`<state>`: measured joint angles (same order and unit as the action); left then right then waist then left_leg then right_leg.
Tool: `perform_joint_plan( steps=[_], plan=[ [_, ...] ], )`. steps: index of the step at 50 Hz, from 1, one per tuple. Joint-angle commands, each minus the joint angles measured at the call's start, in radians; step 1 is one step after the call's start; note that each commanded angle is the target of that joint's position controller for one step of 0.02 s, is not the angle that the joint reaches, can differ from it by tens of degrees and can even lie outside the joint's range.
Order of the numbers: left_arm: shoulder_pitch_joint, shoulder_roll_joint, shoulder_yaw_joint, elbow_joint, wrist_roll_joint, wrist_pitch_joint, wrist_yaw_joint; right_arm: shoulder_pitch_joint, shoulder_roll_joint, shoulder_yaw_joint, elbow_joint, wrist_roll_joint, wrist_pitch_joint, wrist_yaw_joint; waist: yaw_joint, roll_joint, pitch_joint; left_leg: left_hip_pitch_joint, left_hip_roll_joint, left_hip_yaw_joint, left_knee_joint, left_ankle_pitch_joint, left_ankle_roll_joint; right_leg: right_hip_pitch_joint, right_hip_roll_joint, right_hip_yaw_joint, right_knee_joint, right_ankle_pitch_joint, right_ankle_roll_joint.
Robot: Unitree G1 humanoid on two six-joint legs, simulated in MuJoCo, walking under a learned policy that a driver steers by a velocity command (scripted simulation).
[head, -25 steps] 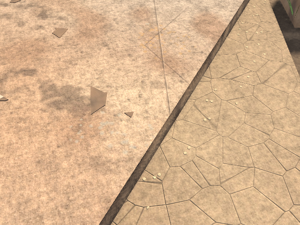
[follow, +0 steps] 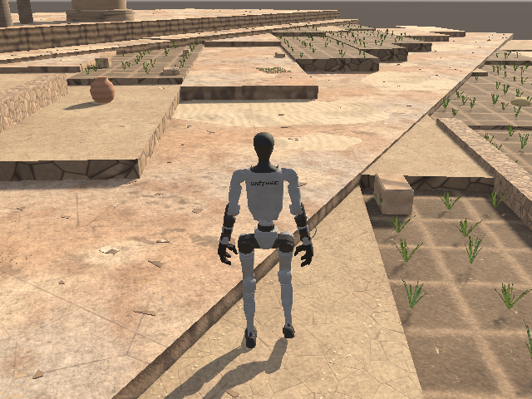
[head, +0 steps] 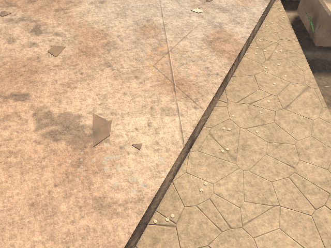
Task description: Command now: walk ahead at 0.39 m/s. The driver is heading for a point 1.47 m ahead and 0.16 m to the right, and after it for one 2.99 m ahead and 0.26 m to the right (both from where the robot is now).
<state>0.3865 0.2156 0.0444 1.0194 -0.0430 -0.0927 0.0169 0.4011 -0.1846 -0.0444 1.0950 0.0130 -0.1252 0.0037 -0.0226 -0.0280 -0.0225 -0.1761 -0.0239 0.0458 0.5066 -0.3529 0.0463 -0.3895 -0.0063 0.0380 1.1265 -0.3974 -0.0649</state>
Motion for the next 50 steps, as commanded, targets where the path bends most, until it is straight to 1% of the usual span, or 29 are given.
perform_joint_plan(
  steps=[1,3,7,10,13,15,16,17,18,19,20,21,22,24,26,29,32,35,39,40,42,43,44,45,46,47,48,49,50],
  plan=[
    [-0.116,0.083,0.025,-0.102,0.015,-0.039,-0.015,0.096,-0.089,0.001,-0.012,-0.003,0.007,0.005,-0.007,0.066,0.135,0.26,0.297,-0.365,-0.33,0.255,0.146,-0.476,-0.102,0.026,0.092,0.147,-0.032],
    [-0.135,0.053,0.027,-0.106,0.016,-0.026,-0.029,0.142,-0.066,0.012,-0.002,-0.008,0.028,-0.004,-0.009,0.103,0.119,0.239,0.245,-0.244,-0.339,0.385,0.119,-0.428,-0.108,-0.021,0.018,0.194,-0.007],
    [-0.34,-0.002,0.0,-0.19,0.02,-0.014,-0.036,0.134,-0.129,0.006,-0.031,-0.016,0.043,-0.034,-0.031,0.096,0.17,0.114,0.221,-0.153,-0.391,0.403,0.127,-0.371,-0.085,-0.072,-0.292,0.323,0.045],
    [-0.43,0.026,-0.003,-0.23,0.012,-0.013,-0.044,0.152,-0.173,-0.007,-0.038,-0.004,0.036,-0.04,-0.039,0.135,0.179,0.072,0.233,-0.125,-0.428,0.38,0.124,-0.244,-0.048,-0.096,-0.459,0.398,0.043],
    [-0.472,0.061,0.003,-0.259,0.011,-0.016,-0.055,0.15,-0.173,-0.017,-0.033,0.011,0.032,-0.039,-0.016,0.132,0.184,0.169,0.273,-0.105,-0.383,0.489,0.105,-0.219,-0.038,-0.082,-0.546,0.393,-0.002],
    [-0.386,0.105,0.026,-0.248,0.014,-0.021,-0.057,0.124,-0.195,-0.026,-0.04,0.002,0.039,-0.038,0.051,0.16,0.098,0.236,0.282,-0.08,-0.231,0.832,0.079,-0.083,0.006,-0.102,-0.558,0.342,-0.042],
    [-0.248,0.14,0.047,-0.209,0.013,-0.02,-0.054,0.108,-0.194,-0.027,-0.044,-0.004,0.048,-0.038,0.123,0.169,0.007,0.23,0.255,-0.051,-0.068,0.982,0.06,0.083,0.041,-0.123,-0.556,0.333,-0.066],
    [-0.072,0.178,0.068,-0.156,0.011,-0.014,-0.048,0.098,-0.189,-0.024,-0.056,-0.008,0.053,-0.036,0.199,0.156,-0.088,0.11,0.216,-0.03,0.151,0.965,0.031,0.33,0.022,-0.094,-0.559,0.357,-0.096],
    [0.083,0.268,0.089,-0.118,0.03,-0.007,-0.039,0.146,-0.12,-0.003,-0.081,-0.022,0.051,-0.03,0.201,-0.042,-0.24,-0.179,0.105,0.009,0.52,0.549,-0.006,0.66,-0.21,0.226,-0.576,0.297,-0.175],
    [0.1,0.281,0.08,-0.103,0.042,-0.008,-0.054,0.263,0.014,0.032,-0.065,-0.008,0.025,-0.016,0.128,-0.283,-0.394,-0.408,-0.051,-0.118,0.819,-0.216,-0.033,0.818,-0.39,0.694,-0.776,0.135,-0.302],
    [0.025,0.192,0.057,-0.107,0.037,-0.012,-0.057,0.175,-0.088,0.004,-0.077,0.019,0.001,-0.009,0.129,-0.186,-0.276,-0.502,0.007,-0.188,0.949,-0.192,-0.01,0.708,-0.347,0.68,-0.838,0.089,-0.248],
    [-0.075,0.147,0.043,-0.122,0.029,-0.015,-0.057,0.059,-0.137,-0.008,-0.116,0.034,-0.01,-0.01,0.107,-0.104,-0.127,-0.546,0.059,-0.142,0.952,-0.1,0.007,0.539,-0.319,0.496,-0.845,0.159,-0.203],
    [-0.167,0.124,0.033,-0.14,0.032,-0.02,-0.059,-0.005,-0.143,-0.014,-0.133,0.029,-0.012,-0.02,0.069,0.003,-0.068,-0.498,0.112,-0.125,0.901,0.003,0.013,0.38,-0.285,0.376,-0.872,0.259,-0.182],
    [-0.22,0.075,0.018,-0.129,0.051,-0.029,-0.067,0.016,-0.118,-0.028,-0.128,0.014,0.014,-0.031,0.002,-0.015,-0.028,-0.391,0.168,-0.131,0.828,0.079,0.024,0.199,-0.223,0.236,-0.934,0.319,-0.166],
    [-0.189,0.074,0.015,-0.1,0.049,-0.033,-0.062,0.034,-0.094,-0.031,-0.128,0.014,0.037,-0.035,-0.017,-0.036,0.003,-0.374,0.179,-0.117,0.778,0.089,0.02,0.136,-0.198,0.172,-0.981,0.339,-0.182],
    [-0.125,0.11,0.017,-0.07,0.055,-0.028,-0.041,-0.051,-0.102,-0.038,-0.157,-0.003,0.052,-0.038,-0.009,-0.034,0.045,-0.477,0.181,-0.09,0.728,0.169,-0.017,0.135,-0.199,0.131,-1.016,0.38,-0.205],
    [-0.024,0.087,0.0,-0.032,0.047,-0.006,-0.028,-0.127,-0.089,-0.034,-0.178,0.012,0.066,-0.036,0.011,-0.043,0.087,-0.793,0.189,-0.094,1.008,0.115,-0.035,0.266,-0.247,0.194,-1.02,0.24,-0.23],
    [0.082,0.041,-0.024,0.011,0.05,0.031,-0.016,-0.215,-0.038,-0.009,-0.218,0.009,0.058,-0.015,0.027,-0.007,0.114,-1.089,0.191,-0.079,1.311,0.018,-0.05,0.37,-0.251,0.178,-0.928,0.293,-0.213],
    [0.205,0.041,-0.036,0.051,0.054,0.055,0.017,-0.321,0.004,0.034,-0.301,0.014,0.031,0.005,0.058,-0.006,0.134,-1.353,0.194,-0.077,1.474,-0.085,-0.066,0.494,-0.273,0.179,-0.846,0.339,-0.182],
    [0.264,0.031,-0.039,0.072,0.061,0.063,0.028,-0.356,0.04,0.051,-0.327,0.015,0.03,0.011,0.084,-0.027,0.125,-1.46,0.187,-0.065,1.593,-0.143,-0.074,0.561,-0.292,0.201,-0.813,0.365,-0.185],
    [0.248,0.039,-0.038,0.066,0.055,0.066,0.052,-0.44,0.055,0.08,-0.42,0.02,0.022,0.02,0.069,-0.018,0.167,-1.55,0.202,-0.088,1.535,-0.189,-0.071,0.546,-0.296,0.183,-0.812,0.358,-0.142],
    [0.194,0.05,-0.037,0.051,0.044,0.065,0.07,-0.495,0.063,0.098,-0.481,0.003,0.014,0.023,0.042,0.012,0.168,-1.476,0.241,-0.128,1.364,-0.153,-0.055,0.469,-0.281,0.146,-0.841,0.38,-0.089],
    [0.16,0.081,-0.028,0.037,0.032,0.07,0.077,-0.532,0.049,0.111,-0.528,-0.011,0.006,0.03,0.032,0.043,0.137,-1.271,0.241,-0.03,1.103,-0.047,-0.048,0.344,-0.236,0.073,-0.945,0.34,-0.073],
    [0.109,0.11,-0.016,-0.002,0.014,0.071,0.066,-0.574,0.052,0.116,-0.547,-0.025,-0.007,0.032,0.033,0.043,0.094,-0.838,0.206,0.059,0.887,0.079,-0.024,0.109,-0.22,0.052,-1.097,0.42,-0.106],
    [0.101,0.13,-0.01,-0.018,0.005,0.064,0.053,-0.546,0.028,0.101,-0.537,-0.02,-0.014,0.023,0.017,0.0,0.054,-0.55,0.144,0.11,0.773,0.158,-0.011,0.034,-0.197,0.016,-1.114,0.691,-0.12],
    [0.125,0.175,-0.002,-0.007,0.015,0.055,0.033,-0.427,-0.003,0.076,-0.497,-0.01,-0.015,0.017,-0.021,-0.109,-0.036,-0.39,0.053,0.192,0.796,0.109,0.011,0.12,-0.196,-0.022,-1.023,1.136,-0.142],
    [0.135,0.195,-0.003,0.013,0.03,0.053,0.017,-0.289,-0.056,0.049,-0.472,0.011,-0.011,0.012,-0.104,-0.199,-0.11,-0.296,-0.003,0.201,0.759,0.044,0.047,0.263,-0.212,-0.051,-0.869,1.597,-0.114],
    [0.117,0.202,-0.005,0.024,0.037,0.057,0.006,-0.137,-0.131,0.02,-0.448,0.024,0.004,0.009,-0.215,-0.268,-0.189,-0.19,-0.037,0.133,0.618,0.007,0.1,0.379,-0.213,-0.048,-0.646,1.874,-0.078],
    [0.078,0.178,-0.005,-0.002,0.037,0.047,0.009,0.036,-0.252,-0.014,-0.387,0.0,0.018,0.014,-0.259,-0.161,-0.274,0.016,0.056,-0.131,0.515,0.191,0.164,0.291,-0.171,-0.002,-0.338,1.666,-0.032]
  ],
)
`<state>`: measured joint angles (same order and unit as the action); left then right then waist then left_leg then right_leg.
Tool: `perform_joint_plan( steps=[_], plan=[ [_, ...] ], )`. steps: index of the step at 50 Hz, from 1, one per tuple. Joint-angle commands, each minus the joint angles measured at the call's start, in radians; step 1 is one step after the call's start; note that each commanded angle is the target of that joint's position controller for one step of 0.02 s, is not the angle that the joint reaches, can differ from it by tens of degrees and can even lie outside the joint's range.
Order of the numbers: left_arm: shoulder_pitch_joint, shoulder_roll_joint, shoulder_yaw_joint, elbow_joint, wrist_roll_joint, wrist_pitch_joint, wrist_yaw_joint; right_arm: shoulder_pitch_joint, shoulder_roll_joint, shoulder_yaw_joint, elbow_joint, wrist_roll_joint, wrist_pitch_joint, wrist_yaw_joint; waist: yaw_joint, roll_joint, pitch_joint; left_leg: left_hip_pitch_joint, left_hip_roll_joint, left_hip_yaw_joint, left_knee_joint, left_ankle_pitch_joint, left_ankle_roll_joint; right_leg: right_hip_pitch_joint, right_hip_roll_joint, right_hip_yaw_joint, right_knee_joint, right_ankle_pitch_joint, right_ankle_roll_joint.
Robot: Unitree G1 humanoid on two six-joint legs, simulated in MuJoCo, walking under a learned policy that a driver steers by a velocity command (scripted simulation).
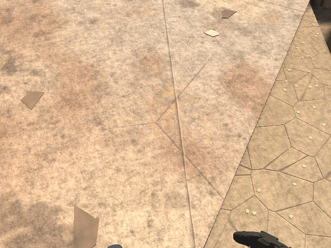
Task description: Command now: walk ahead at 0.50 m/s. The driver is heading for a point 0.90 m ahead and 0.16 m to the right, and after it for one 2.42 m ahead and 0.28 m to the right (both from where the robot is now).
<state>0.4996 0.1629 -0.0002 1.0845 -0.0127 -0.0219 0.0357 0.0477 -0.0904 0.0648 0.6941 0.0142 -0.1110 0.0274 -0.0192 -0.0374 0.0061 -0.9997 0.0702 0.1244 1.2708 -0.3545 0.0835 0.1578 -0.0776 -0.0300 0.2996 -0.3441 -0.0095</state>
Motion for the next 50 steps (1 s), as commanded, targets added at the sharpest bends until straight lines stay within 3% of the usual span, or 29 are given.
perform_joint_plan(
  steps=[1,2,3,4,5,6,7,10,13,14,18,21,23,24,27,29,31,32,33,34,35,36,37,38,39,40,43,46,50],
  plan=[
    [0.048,0.051,0.01,-0.085,-0.013,-0.056,-0.034,0.502,-0.44,-0.15,0.095,-0.047,0.005,0.003,-0.165,0.435,-0.474,1.118,0.257,-0.825,-0.694,0.15,0.325,-0.542,0.183,0.15,0.931,0.26,-0.016],
    [0.075,0.09,0.029,-0.067,-0.004,-0.092,-0.067,0.483,-0.34,-0.124,0.095,-0.06,-0.001,-0.005,-0.141,0.346,-0.524,1.104,0.299,-1.112,-0.877,0.163,0.305,-0.581,0.246,0.353,1.202,0.039,-0.036],
    [-0.038,0.08,0.041,-0.123,-0.029,-0.087,-0.073,0.383,-0.27,-0.11,0.102,-0.028,-0.009,0.004,-0.099,0.22,-0.337,0.94,0.307,-0.982,-0.875,0.064,0.231,-0.682,0.211,0.314,1.282,0.03,-0.049],
    [-0.155,0.065,0.031,-0.186,-0.026,-0.07,-0.06,0.306,-0.215,-0.098,0.122,0.004,-0.013,0.02,-0.064,0.095,-0.169,0.78,0.279,-0.83,-0.834,0.014,0.16,-0.746,0.144,0.229,1.269,0.041,-0.077],
    [-0.251,0.079,0.038,-0.231,-0.02,-0.055,-0.046,0.246,-0.153,-0.089,0.148,-0.005,-0.018,0.022,-0.037,0.024,-0.056,0.613,0.245,-0.636,-0.811,0.015,0.122,-0.765,0.084,0.19,1.226,0.092,-0.105],
    [-0.246,0.101,0.045,-0.249,-0.031,-0.043,-0.045,0.219,-0.105,-0.083,0.173,-0.028,-0.022,0.018,0.001,0.052,-0.029,0.529,0.202,-0.505,-0.83,-0.031,0.102,-0.728,0.034,0.189,1.188,0.125,-0.128],
    [-0.226,0.109,0.05,-0.255,-0.045,-0.032,-0.045,0.222,-0.093,-0.085,0.19,-0.037,-0.022,0.016,0.024,0.092,-0.016,0.522,0.175,-0.434,-0.871,-0.051,0.101,-0.721,0.02,0.182,1.15,0.128,-0.141],
    [-0.23,0.107,0.058,-0.263,-0.036,-0.024,-0.035,0.268,-0.128,-0.103,0.232,-0.009,-0.036,-0.009,0.053,0.086,0.023,0.6,0.143,-0.314,-1.006,0.055,0.112,-0.766,0.007,0.203,0.963,0.172,-0.141],
    [-0.33,0.126,0.069,-0.286,-0.004,-0.03,-0.04,0.307,-0.176,-0.12,0.243,-0.002,-0.034,-0.034,0.05,0.062,0.035,0.738,0.128,-0.212,-1.075,0.21,0.107,-0.852,-0.009,0.154,0.764,0.326,-0.089],
    [-0.375,0.116,0.067,-0.296,0.003,-0.034,-0.04,0.337,-0.189,-0.123,0.244,-0.007,-0.031,-0.038,0.034,0.084,0.036,0.8,0.136,-0.22,-1.121,0.204,0.118,-0.913,-0.011,0.12,0.759,0.327,-0.072],
    [-0.483,0.127,0.08,-0.32,-0.008,-0.039,-0.054,0.442,-0.222,-0.131,0.251,-0.007,-0.019,-0.054,0.001,0.068,0.067,1.0,0.182,-0.226,-1.182,0.202,0.111,-1.089,-0.033,0.106,0.665,0.39,-0.038],
    [-0.54,0.118,0.078,-0.336,-0.015,-0.046,-0.06,0.504,-0.228,-0.132,0.252,-0.01,-0.001,-0.063,-0.028,0.095,0.095,1.084,0.185,-0.199,-1.21,0.18,0.114,-1.158,-0.029,0.059,0.619,0.408,-0.012],
    [-0.572,0.104,0.068,-0.34,-0.009,-0.053,-0.071,0.498,-0.221,-0.127,0.227,-0.017,0.012,-0.064,-0.05,0.111,0.114,1.04,0.153,-0.135,-1.23,0.176,0.121,-1.102,-0.019,-0.016,0.557,0.469,-0.01],
    [-0.572,0.109,0.069,-0.349,-0.019,-0.052,-0.076,0.489,-0.205,-0.119,0.224,-0.02,0.013,-0.063,-0.05,0.117,0.125,1.015,0.137,-0.088,-1.237,0.202,0.111,-1.052,-0.008,-0.036,0.492,0.489,-0.021],
    [-0.632,0.088,0.054,-0.391,-0.028,-0.056,-0.095,0.499,-0.241,-0.126,0.234,-0.009,0.015,-0.068,-0.07,0.131,0.165,1.0,0.156,0.0,-1.281,0.257,0.083,-0.891,0.017,-0.071,0.283,0.535,-0.054],
    [-0.612,0.12,0.065,-0.412,-0.021,-0.065,-0.101,0.461,-0.3,-0.137,0.233,-0.002,0.013,-0.065,-0.036,0.151,0.13,1.118,0.19,0.034,-1.223,0.488,0.064,-0.822,0.042,-0.071,0.219,0.483,-0.092],
    [-0.519,0.174,0.086,-0.411,-0.015,-0.066,-0.1,0.442,-0.344,-0.151,0.233,-0.006,0.021,-0.068,0.02,0.204,0.067,1.217,0.212,0.057,-1.075,0.905,0.038,-0.728,0.098,-0.095,0.221,0.397,-0.135],
    [-0.372,0.21,0.104,-0.376,-0.019,-0.062,-0.098,0.414,-0.35,-0.153,0.229,-0.013,0.034,-0.07,0.09,0.225,0.001,1.246,0.199,0.075,-0.909,1.061,0.019,-0.614,0.131,-0.102,0.213,0.36,-0.158],
    [-0.18,0.254,0.129,-0.317,-0.018,-0.057,-0.092,0.388,-0.352,-0.151,0.216,-0.017,0.047,-0.069,0.172,0.198,-0.093,1.202,0.145,0.102,-0.665,1.094,-0.01,-0.402,0.162,-0.104,0.153,0.389,-0.179],
    [-0.023,0.311,0.147,-0.288,-0.013,-0.045,-0.078,0.396,-0.332,-0.14,0.18,-0.033,0.046,-0.074,0.21,0.123,-0.218,0.886,0.123,0.06,-0.384,0.794,-0.026,-0.023,0.04,0.089,0.272,0.323,-0.197],
    [-0.015,0.393,0.16,-0.289,-0.016,-0.058,-0.081,0.553,-0.136,-0.076,0.138,-0.036,0.018,-0.045,0.063,-0.228,-0.359,0.398,-0.077,-0.023,0.03,-0.067,-0.086,0.348,-0.233,0.655,0.185,0.036,-0.418],
    [-0.045,0.289,0.135,-0.3,-0.004,-0.07,-0.078,0.477,-0.22,-0.091,0.143,0.006,-0.028,-0.037,0.093,-0.127,-0.468,0.355,-0.113,-0.24,0.187,-0.153,-0.055,0.3,-0.267,0.908,-0.017,-0.082,-0.412],
    [-0.094,0.239,0.115,-0.306,0.008,-0.079,-0.077,0.329,-0.262,-0.1,0.091,0.04,-0.053,-0.031,0.103,-0.099,-0.307,0.295,-0.054,-0.264,0.215,-0.077,-0.02,0.159,-0.226,0.747,-0.039,-0.002,-0.337],
    [-0.161,0.22,0.103,-0.324,0.009,-0.084,-0.08,0.231,-0.258,-0.093,0.06,0.03,-0.07,-0.037,0.083,0.019,-0.222,0.311,-0.011,-0.253,0.17,0.005,-0.004,0.002,-0.186,0.612,-0.042,0.126,-0.301],
    [-0.21,0.205,0.094,-0.342,0.011,-0.086,-0.083,0.185,-0.265,-0.099,0.041,0.011,-0.075,-0.042,0.052,0.07,-0.152,0.312,0.013,-0.235,0.126,0.045,-0.007,-0.135,-0.147,0.513,-0.056,0.232,-0.3],
    [-0.244,0.183,0.082,-0.359,0.021,-0.089,-0.084,0.211,-0.28,-0.107,0.038,0.009,-0.062,-0.042,0.004,0.053,-0.136,0.372,0.047,-0.246,0.086,0.078,-0.004,-0.238,-0.111,0.441,-0.071,0.299,-0.293],
    [-0.249,0.194,0.079,-0.376,0.008,-0.093,-0.078,0.234,-0.275,-0.11,0.021,-0.013,-0.011,-0.038,-0.037,0.017,-0.068,0.365,0.069,-0.225,0.003,0.112,-0.034,-0.398,-0.076,0.375,-0.122,0.326,-0.298],
    [-0.194,0.222,0.078,-0.377,0.002,-0.095,-0.059,0.105,-0.271,-0.111,-0.032,-0.033,0.007,-0.05,-0.009,0.004,0.002,0.29,0.053,-0.197,-0.155,0.255,-0.084,-0.474,-0.051,0.334,-0.158,0.296,-0.293],
    [-0.129,0.223,0.073,-0.379,-0.005,-0.081,-0.043,-0.066,-0.24,-0.105,-0.077,-0.028,-0.009,-0.048,0.057,-0.039,0.0,0.315,-0.008,-0.168,-0.502,0.483,-0.099,-0.42,-0.008,0.295,-0.119,0.285,-0.229]
  ],
)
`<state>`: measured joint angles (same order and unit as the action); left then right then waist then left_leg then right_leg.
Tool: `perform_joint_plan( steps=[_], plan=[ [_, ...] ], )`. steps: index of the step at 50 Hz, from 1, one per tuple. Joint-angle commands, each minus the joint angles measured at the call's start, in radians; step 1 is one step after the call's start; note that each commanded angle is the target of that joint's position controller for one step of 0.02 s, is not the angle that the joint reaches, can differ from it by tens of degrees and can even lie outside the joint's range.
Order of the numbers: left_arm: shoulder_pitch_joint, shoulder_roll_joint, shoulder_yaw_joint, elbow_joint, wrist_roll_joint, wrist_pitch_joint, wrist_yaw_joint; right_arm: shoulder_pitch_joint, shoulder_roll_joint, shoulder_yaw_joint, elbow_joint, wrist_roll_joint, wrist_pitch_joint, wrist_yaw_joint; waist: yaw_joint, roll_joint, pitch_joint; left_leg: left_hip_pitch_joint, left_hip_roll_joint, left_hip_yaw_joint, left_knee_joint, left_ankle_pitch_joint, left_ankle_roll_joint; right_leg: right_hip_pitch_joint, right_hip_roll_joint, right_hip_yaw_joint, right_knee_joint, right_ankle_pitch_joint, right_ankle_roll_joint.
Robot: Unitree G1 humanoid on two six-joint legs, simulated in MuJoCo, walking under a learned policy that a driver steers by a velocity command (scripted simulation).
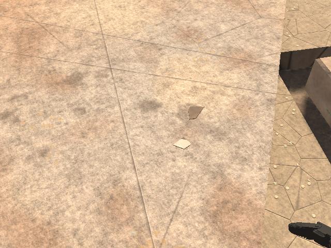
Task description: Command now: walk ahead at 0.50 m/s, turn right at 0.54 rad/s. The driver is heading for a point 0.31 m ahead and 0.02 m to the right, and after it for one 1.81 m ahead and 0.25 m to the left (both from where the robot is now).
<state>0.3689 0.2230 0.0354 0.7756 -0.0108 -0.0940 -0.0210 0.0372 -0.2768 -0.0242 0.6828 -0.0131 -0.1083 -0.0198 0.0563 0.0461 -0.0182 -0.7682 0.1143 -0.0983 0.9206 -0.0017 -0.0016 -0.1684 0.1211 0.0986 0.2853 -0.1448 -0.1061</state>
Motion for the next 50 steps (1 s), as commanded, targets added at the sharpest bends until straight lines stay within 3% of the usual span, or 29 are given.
perform_joint_plan(
  steps=[1,4,6,8,9,10,11,12,13,14,15,16,18,20,23,27,29,32,33,34,35,36,37,38,39,41,45,48,50],
  plan=[
    [0.017,0.169,0.039,-0.069,-0.011,-0.006,0.016,-0.092,-0.043,-0.013,-0.075,0.004,-0.015,0.004,-0.003,-0.132,0.023,0.1,-0.066,0.065,-0.212,0.144,-0.015,-0.077,-0.209,0.17,-0.097,0.071,-0.125],
    [0.052,0.176,0.042,-0.065,-0.021,0.009,0.018,-0.174,-0.042,-0.01,-0.106,0.019,-0.024,0.021,0.031,-0.131,0.04,0.111,-0.091,0.06,-0.348,0.098,-0.022,0.005,-0.234,0.221,-0.047,0.036,-0.118],
    [0.053,0.181,0.044,-0.064,-0.027,0.025,0.023,-0.176,-0.062,-0.015,-0.116,0.025,-0.033,0.031,0.024,-0.14,0.037,0.156,-0.106,0.047,-0.429,0.07,-0.02,0.059,-0.253,0.269,-0.003,0.027,-0.109],
    [0.032,0.199,0.053,-0.07,-0.019,0.051,0.035,-0.124,-0.1,-0.033,-0.11,0.016,-0.038,0.033,-0.005,-0.182,0.03,0.236,-0.131,0.039,-0.495,0.023,-0.005,0.107,-0.244,0.299,0.091,0.173,-0.074],
    [0.014,0.199,0.056,-0.08,-0.014,0.064,0.04,-0.063,-0.121,-0.044,-0.096,0.01,-0.041,0.03,-0.034,-0.198,0.001,0.313,-0.143,0.054,-0.519,0.006,0.012,0.119,-0.225,0.299,0.17,0.285,-0.05],
    [-0.026,0.184,0.052,-0.104,-0.009,0.069,0.04,0.045,-0.148,-0.058,-0.073,0.0,-0.047,0.026,-0.087,-0.196,-0.075,0.464,-0.108,0.047,-0.555,0.112,0.04,0.106,-0.171,0.266,0.306,0.356,-0.007],
    [-0.06,0.131,0.031,-0.148,0.009,0.064,0.04,0.184,-0.196,-0.066,-0.057,-0.028,-0.049,0.026,-0.137,-0.134,-0.249,0.741,0.034,-0.035,-0.452,0.365,0.099,0.003,-0.127,0.205,0.529,0.225,0.039],
    [0.127,0.029,0.005,-0.144,0.036,0.056,0.038,0.244,-0.228,-0.065,-0.046,-0.044,-0.037,0.024,-0.048,0.156,-0.368,1.067,0.269,-0.313,-0.365,0.851,0.233,-0.276,0.008,0.123,0.82,-0.491,0.11],
    [0.254,0.103,0.007,-0.123,0.004,0.048,0.033,0.306,-0.215,-0.074,-0.007,-0.009,-0.016,0.034,-0.038,0.326,-0.477,1.151,0.375,-0.618,-0.424,0.591,0.369,-0.442,-0.001,0.115,1.053,-0.562,0.144],
    [0.19,0.161,0.019,-0.091,-0.01,0.059,0.034,0.25,-0.125,-0.052,-0.036,0.001,-0.005,0.035,-0.067,0.163,-0.382,1.039,0.302,-0.525,-0.473,0.438,0.328,-0.466,-0.054,0.142,1.123,-0.474,0.168],
    [0.073,0.177,0.021,-0.108,-0.001,0.07,0.035,0.183,-0.059,-0.026,-0.044,0.003,0.004,0.035,-0.076,0.058,-0.263,0.898,0.234,-0.374,-0.486,0.414,0.28,-0.463,-0.089,0.096,1.088,-0.403,0.179],
    [-0.01,0.174,0.022,-0.127,0.014,0.078,0.038,0.132,-0.038,-0.009,-0.045,0.004,0.008,0.039,-0.064,-0.003,-0.182,0.762,0.179,-0.288,-0.502,0.471,0.261,-0.431,-0.126,0.067,1.01,-0.372,0.183],
    [-0.07,0.125,0.013,-0.156,0.025,0.083,0.041,0.098,-0.064,-0.013,-0.021,0.008,0.017,0.044,-0.026,0.02,-0.094,0.595,0.079,-0.173,-0.536,0.527,0.222,-0.327,-0.158,0.005,0.747,-0.34,0.179],
    [-0.072,0.08,-0.001,-0.155,0.021,0.085,0.052,0.096,-0.125,-0.034,-0.015,-0.001,0.031,0.038,-0.023,0.085,-0.116,0.558,0.043,-0.135,-0.549,0.603,0.235,-0.225,-0.112,-0.055,0.583,-0.336,0.196],
    [-0.088,0.116,0.009,-0.147,0.013,0.1,0.065,0.106,-0.181,-0.057,-0.022,0.015,0.06,0.023,-0.033,0.096,-0.177,0.573,0.075,-0.196,-0.571,0.422,0.257,-0.162,-0.093,-0.043,0.501,-0.21,0.187],
    [-0.198,0.122,0.018,-0.188,0.014,0.114,0.064,0.114,-0.169,-0.062,-0.033,0.027,0.098,0.005,-0.058,0.083,-0.083,0.472,0.065,-0.286,-0.623,-0.068,0.242,-0.185,-0.091,-0.015,0.46,-0.191,0.159],
    [-0.222,0.113,0.019,-0.199,0.011,0.097,0.056,0.125,-0.163,-0.065,-0.036,0.026,0.114,-0.004,-0.065,0.092,-0.055,0.47,0.051,-0.322,-0.616,-0.137,0.234,-0.186,-0.083,-0.016,0.397,-0.184,0.145],
    [-0.185,0.106,0.024,-0.189,0.009,0.066,0.039,0.109,-0.145,-0.063,-0.053,0.035,0.139,-0.015,-0.03,0.084,-0.068,0.466,-0.001,-0.331,-0.543,-0.106,0.188,-0.06,-0.078,-0.046,0.141,-0.046,0.106],
    [-0.156,0.145,0.036,-0.188,0.019,0.063,0.039,0.12,-0.123,-0.057,-0.06,0.036,0.141,-0.016,-0.028,0.047,-0.093,0.397,-0.033,-0.307,-0.48,-0.183,0.147,0.048,-0.166,0.005,0.102,0.004,0.072],
    [-0.152,0.22,0.052,-0.2,0.044,0.071,0.047,0.13,-0.075,-0.044,-0.077,0.033,0.138,-0.013,-0.048,-0.15,-0.087,0.234,-0.133,-0.174,-0.278,-0.405,0.084,0.13,-0.373,0.199,0.051,0.11,-0.027],
    [-0.157,0.249,0.064,-0.196,0.073,0.073,0.039,0.114,-0.11,-0.056,-0.106,0.033,0.123,-0.01,-0.052,-0.357,-0.055,0.119,-0.231,-0.001,-0.051,-0.626,0.027,0.057,-0.541,0.395,-0.007,0.28,-0.175],
    [-0.201,0.197,0.05,-0.219,0.068,0.066,0.041,0.149,-0.181,-0.083,-0.082,0.023,0.12,-0.005,-0.065,-0.247,-0.055,0.12,-0.174,-0.038,0.157,-0.607,-0.015,0.04,-0.543,0.363,0.009,0.333,-0.201],
    [-0.26,0.149,0.037,-0.234,0.053,0.063,0.045,0.187,-0.199,-0.096,-0.052,0.032,0.13,-0.003,-0.095,-0.17,-0.05,0.117,-0.17,-0.041,0.246,-0.551,-0.036,0.033,-0.476,0.254,0.039,0.348,-0.155],
    [-0.3,0.133,0.032,-0.245,0.036,0.063,0.046,0.217,-0.183,-0.097,-0.03,0.031,0.148,-0.009,-0.11,-0.129,-0.046,0.112,-0.161,-0.029,0.3,-0.502,-0.059,0.035,-0.419,0.17,0.059,0.343,-0.111],
    [-0.305,0.132,0.03,-0.243,0.023,0.063,0.046,0.227,-0.167,-0.094,-0.027,0.027,0.162,-0.01,-0.103,-0.13,-0.039,0.099,-0.156,-0.024,0.352,-0.46,-0.081,0.032,-0.406,0.126,0.068,0.384,-0.104],
    [-0.289,0.144,0.031,-0.234,0.03,0.071,0.045,0.194,-0.124,-0.082,-0.052,0.035,0.173,-0.005,-0.089,-0.15,-0.031,0.114,-0.14,0.028,0.329,-0.399,-0.107,0.01,-0.365,0.035,0.061,0.395,-0.108],
    [-0.242,0.185,0.052,-0.215,0.033,0.094,0.055,0.086,-0.071,-0.055,-0.119,0.032,0.17,0.013,-0.027,-0.208,-0.069,0.194,-0.095,0.094,0.061,-0.392,-0.11,0.069,-0.383,-0.03,0.08,0.376,-0.121],
    [-0.222,0.233,0.072,-0.199,0.018,0.098,0.045,0.089,-0.091,-0.057,-0.138,0.032,0.169,0.031,-0.016,-0.245,-0.094,0.311,-0.094,0.144,-0.093,-0.41,-0.077,0.055,-0.425,-0.039,0.094,0.371,-0.127],
    [-0.224,0.239,0.077,-0.19,0.0,0.095,0.04,0.11,-0.108,-0.066,-0.138,0.032,0.172,0.037,-0.027,-0.255,-0.092,0.36,-0.101,0.162,-0.2,-0.377,-0.044,0.058,-0.445,-0.036,0.12,0.346,-0.112]
  ],
)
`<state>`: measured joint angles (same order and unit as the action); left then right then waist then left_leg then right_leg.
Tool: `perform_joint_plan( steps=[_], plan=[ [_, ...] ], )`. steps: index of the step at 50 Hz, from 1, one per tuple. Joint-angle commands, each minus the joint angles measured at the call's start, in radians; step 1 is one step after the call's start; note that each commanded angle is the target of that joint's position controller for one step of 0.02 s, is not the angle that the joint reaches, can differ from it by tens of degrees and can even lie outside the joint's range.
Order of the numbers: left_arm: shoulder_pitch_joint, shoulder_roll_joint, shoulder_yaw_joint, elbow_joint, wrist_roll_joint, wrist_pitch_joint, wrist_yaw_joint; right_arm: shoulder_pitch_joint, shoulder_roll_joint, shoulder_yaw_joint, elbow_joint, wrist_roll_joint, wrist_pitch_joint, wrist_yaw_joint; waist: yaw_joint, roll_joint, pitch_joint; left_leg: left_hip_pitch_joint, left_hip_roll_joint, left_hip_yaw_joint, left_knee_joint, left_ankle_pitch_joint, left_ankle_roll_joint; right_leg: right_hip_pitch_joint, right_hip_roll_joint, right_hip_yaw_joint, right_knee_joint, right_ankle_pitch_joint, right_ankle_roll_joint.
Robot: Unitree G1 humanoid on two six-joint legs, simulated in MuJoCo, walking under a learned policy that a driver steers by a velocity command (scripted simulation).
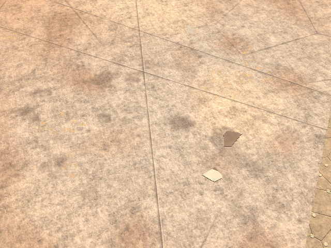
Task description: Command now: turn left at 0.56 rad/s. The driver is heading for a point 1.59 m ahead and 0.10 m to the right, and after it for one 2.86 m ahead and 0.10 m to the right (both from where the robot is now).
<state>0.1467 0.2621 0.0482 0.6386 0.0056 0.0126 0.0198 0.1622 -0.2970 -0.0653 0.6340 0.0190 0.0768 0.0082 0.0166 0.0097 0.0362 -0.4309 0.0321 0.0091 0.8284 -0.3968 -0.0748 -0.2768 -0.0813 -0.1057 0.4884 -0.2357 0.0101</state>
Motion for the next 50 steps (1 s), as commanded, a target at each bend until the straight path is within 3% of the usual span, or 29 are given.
perform_joint_plan(
  steps=[1,2,3,4,5,6,7,8,9,11,15,20,23,24,25,26,27,28,29,34,35,38,41,44,46,47,48,49,50],
  plan=[
    [-0.013,0.2,0.065,-0.047,-0.027,-0.012,0.0,0.015,-0.084,-0.027,-0.081,-0.001,-0.013,0.011,-0.009,-0.215,-0.142,0.073,-0.028,0.07,-0.209,0.079,0.054,0.151,-0.237,0.15,-0.052,0.414,-0.205],
    [-0.01,0.19,0.064,-0.037,-0.037,-0.012,0.001,0.061,-0.083,-0.032,-0.062,-0.003,-0.015,0.011,-0.032,-0.2,-0.146,0.159,-0.055,0.089,-0.331,0.17,0.087,0.116,-0.214,0.117,0.003,0.363,-0.166],
    [0.045,0.157,0.058,-0.012,-0.033,-0.014,-0.001,0.099,-0.119,-0.046,-0.051,-0.006,-0.018,0.002,-0.036,-0.115,-0.15,0.294,-0.046,0.024,-0.419,0.304,0.125,0.012,-0.171,0.056,0.11,0.23,-0.091],
    [0.052,0.091,0.036,-0.042,0.018,-0.016,-0.008,0.129,-0.241,-0.076,-0.066,-0.01,-0.022,-0.015,-0.011,0.188,-0.159,0.476,0.213,-0.322,-0.432,0.674,0.223,-0.269,-0.058,-0.048,0.41,-0.197,0.024],
    [-0.043,0.092,0.032,-0.093,0.024,-0.021,0.002,0.11,-0.274,-0.072,-0.091,-0.044,-0.039,-0.011,-0.057,0.291,-0.162,0.416,0.379,-0.515,-0.458,0.797,0.427,-0.454,0.061,0.057,0.617,-0.449,0.073],
    [-0.092,0.136,0.046,-0.089,0.001,-0.019,0.011,0.108,-0.215,-0.056,-0.091,-0.057,-0.059,-0.005,-0.095,0.189,-0.172,0.365,0.337,-0.462,-0.486,0.666,0.434,-0.441,0.038,0.138,0.712,-0.413,0.07],
    [-0.079,0.141,0.051,-0.072,-0.011,-0.012,0.017,0.054,-0.168,-0.04,-0.086,-0.049,-0.07,-0.008,-0.06,0.152,-0.135,0.329,0.272,-0.369,-0.477,0.578,0.372,-0.43,0.024,0.152,0.723,-0.331,0.064],
    [-0.042,0.129,0.052,-0.042,-0.005,-0.003,0.027,-0.001,-0.133,-0.029,-0.089,-0.029,-0.07,-0.018,-0.034,0.111,-0.129,0.311,0.217,-0.312,-0.469,0.518,0.317,-0.412,0.016,0.159,0.7,-0.258,0.069],
    [-0.024,0.134,0.056,-0.033,0.004,0.004,0.033,-0.036,-0.113,-0.018,-0.091,-0.015,-0.069,-0.024,-0.019,0.122,-0.12,0.28,0.194,-0.275,-0.467,0.557,0.301,-0.382,0.023,0.151,0.702,-0.201,0.08],
    [0.012,0.122,0.054,-0.021,0.001,0.004,0.028,-0.043,-0.091,-0.003,-0.086,-0.025,-0.067,-0.034,-0.001,0.122,-0.144,0.254,0.167,-0.235,-0.468,0.597,0.302,-0.311,0.042,0.137,0.713,-0.128,0.089],
    [-0.006,0.081,0.032,-0.024,-0.005,0.003,0.022,-0.033,-0.076,0.006,-0.07,-0.031,-0.064,-0.043,-0.024,0.118,-0.131,0.283,0.16,-0.239,-0.478,0.474,0.3,-0.255,0.028,0.145,0.486,-0.092,0.085],
    [-0.016,0.086,0.027,-0.027,-0.011,-0.001,0.015,-0.02,-0.086,0.005,-0.039,-0.034,-0.062,-0.03,-0.053,0.131,-0.081,0.225,0.17,-0.309,-0.49,0.314,0.327,-0.119,0.036,0.131,0.261,-0.173,0.062],
    [0.023,0.065,0.02,-0.007,-0.009,-0.012,0.011,-0.045,-0.058,0.019,-0.018,-0.022,-0.065,-0.026,-0.018,0.103,-0.07,0.201,0.147,-0.328,-0.469,0.291,0.304,-0.006,0.048,0.122,0.041,-0.07,0.039],
    [0.045,0.056,0.014,0.003,0.0,-0.019,0.007,-0.038,-0.044,0.025,-0.004,-0.017,-0.068,-0.025,0.002,0.08,-0.073,0.175,0.128,-0.317,-0.465,0.282,0.273,0.076,0.044,0.129,-0.084,0.069,0.023],
    [0.053,0.08,0.014,0.0,0.017,-0.024,0.008,-0.004,-0.027,0.031,0.013,-0.024,-0.08,-0.022,-0.005,0.04,-0.098,0.135,0.101,-0.3,-0.456,0.243,0.226,0.171,-0.006,0.186,-0.095,0.199,0.004],
    [0.046,0.14,0.024,-0.01,0.02,-0.024,0.01,0.032,-0.035,0.027,0.019,-0.039,-0.093,-0.013,-0.049,-0.06,-0.113,0.1,0.04,-0.239,-0.431,0.176,0.189,0.212,-0.057,0.212,-0.033,0.321,-0.027],
    [0.033,0.139,0.031,0.005,0.007,-0.026,0.002,0.027,-0.041,0.022,0.028,-0.037,-0.096,-0.012,-0.051,-0.145,-0.113,0.138,-0.024,-0.153,-0.427,0.128,0.152,0.127,-0.037,0.204,-0.023,0.176,-0.063],
    [0.015,0.088,0.018,-0.006,0.007,-0.032,-0.006,-0.021,-0.057,0.019,0.035,-0.039,-0.094,-0.014,-0.024,-0.113,-0.087,0.164,-0.031,-0.144,-0.405,0.118,0.136,0.08,-0.02,0.201,-0.046,0.092,-0.06],
    [0.008,0.072,0.012,-0.005,0.013,-0.035,-0.005,-0.047,-0.05,0.017,0.032,-0.035,-0.089,-0.017,-0.02,-0.101,-0.078,0.166,-0.029,-0.143,-0.395,0.124,0.138,0.057,-0.014,0.194,-0.052,0.054,-0.047],
    [0.042,0.065,0.001,-0.004,0.013,-0.051,0.005,-0.029,-0.019,0.022,0.065,-0.033,-0.072,-0.023,-0.014,-0.041,-0.049,0.15,-0.014,-0.167,-0.409,0.138,0.157,0.041,0.007,0.172,-0.039,0.03,-0.026],
    [0.062,0.062,0.0,0.003,0.012,-0.05,0.006,-0.009,-0.016,0.022,0.082,-0.032,-0.071,-0.024,-0.013,-0.03,-0.068,0.154,-0.024,-0.159,-0.412,0.032,0.159,0.046,0.018,0.162,-0.041,-0.074,-0.03],
    [0.095,0.087,0.006,0.002,-0.002,-0.053,0.015,0.019,-0.049,0.007,0.103,-0.016,-0.08,-0.023,-0.014,-0.013,0.022,0.057,-0.036,-0.155,-0.391,-0.29,0.19,-0.036,0.025,0.186,-0.047,-0.412,-0.075],
    [0.136,0.105,0.012,0.004,-0.014,-0.079,0.014,0.014,-0.029,0.009,0.109,-0.003,-0.123,-0.011,-0.009,-0.05,0.045,-0.006,-0.033,-0.129,-0.324,-0.229,0.191,-0.005,-0.041,0.303,-0.105,-0.468,-0.134],
    [0.173,0.149,0.025,0.014,-0.023,-0.082,0.005,-0.007,-0.001,0.013,0.108,0.004,-0.161,0.008,-0.018,-0.158,0.047,-0.03,-0.059,-0.01,-0.183,-0.024,0.176,0.064,-0.195,0.524,-0.253,-0.505,-0.22],
    [0.121,0.14,0.019,-0.004,-0.03,-0.074,-0.004,0.053,-0.013,0.01,0.133,0.009,-0.173,0.016,-0.064,-0.161,0.065,0.12,-0.045,-0.01,-0.285,-0.003,0.202,-0.028,-0.171,0.474,-0.237,-0.404,-0.203],
    [0.075,0.119,0.011,-0.024,-0.029,-0.072,-0.009,0.117,-0.031,0.003,0.164,0.009,-0.176,0.018,-0.098,-0.133,0.056,0.238,-0.037,-0.039,-0.343,0.019,0.213,-0.092,-0.109,0.384,-0.181,-0.306,-0.161],
    [0.029,0.08,-0.002,-0.053,-0.027,-0.077,-0.013,0.191,-0.074,-0.01,0.194,0.007,-0.178,0.017,-0.123,-0.031,0.045,0.347,0.023,-0.176,-0.42,-0.025,0.243,-0.18,-0.013,0.252,-0.018,-0.162,-0.103],
    [0.002,0.052,-0.009,-0.09,-0.023,-0.095,-0.013,0.301,-0.156,-0.033,0.222,0.009,-0.175,0.018,-0.145,0.17,0.007,0.517,0.157,-0.431,-0.526,-0.02,0.318,-0.341,0.107,0.089,0.273,-0.077,-0.035],
    [0.004,0.09,-0.001,-0.103,-0.033,-0.111,-0.007,0.355,-0.179,-0.037,0.214,-0.007,-0.177,0.019,-0.169,0.223,-0.007,0.626,0.294,-0.664,-0.592,0.101,0.408,-0.526,0.124,0.132,0.508,-0.275,-0.016]
  ],
)
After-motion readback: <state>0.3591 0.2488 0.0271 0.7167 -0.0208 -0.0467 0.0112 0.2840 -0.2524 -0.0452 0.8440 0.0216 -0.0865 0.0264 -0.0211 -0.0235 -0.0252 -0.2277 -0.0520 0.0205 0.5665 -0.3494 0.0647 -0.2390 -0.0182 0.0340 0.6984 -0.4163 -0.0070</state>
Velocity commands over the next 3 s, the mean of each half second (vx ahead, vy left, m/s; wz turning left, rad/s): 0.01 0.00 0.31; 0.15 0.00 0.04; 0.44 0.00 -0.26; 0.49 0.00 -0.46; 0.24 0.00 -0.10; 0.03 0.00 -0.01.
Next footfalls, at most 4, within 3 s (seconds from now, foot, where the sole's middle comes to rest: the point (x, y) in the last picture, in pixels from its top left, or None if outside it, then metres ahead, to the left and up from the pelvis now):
0.06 left None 0.03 0.13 -0.77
0.50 right None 0.04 -0.09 -0.77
1.40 right None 0.43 -0.05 -0.77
1.92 left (152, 187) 0.72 0.11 -0.77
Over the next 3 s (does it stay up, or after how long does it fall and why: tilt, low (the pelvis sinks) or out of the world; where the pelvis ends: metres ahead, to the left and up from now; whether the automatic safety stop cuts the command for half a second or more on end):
stays up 0.81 -0.03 0.00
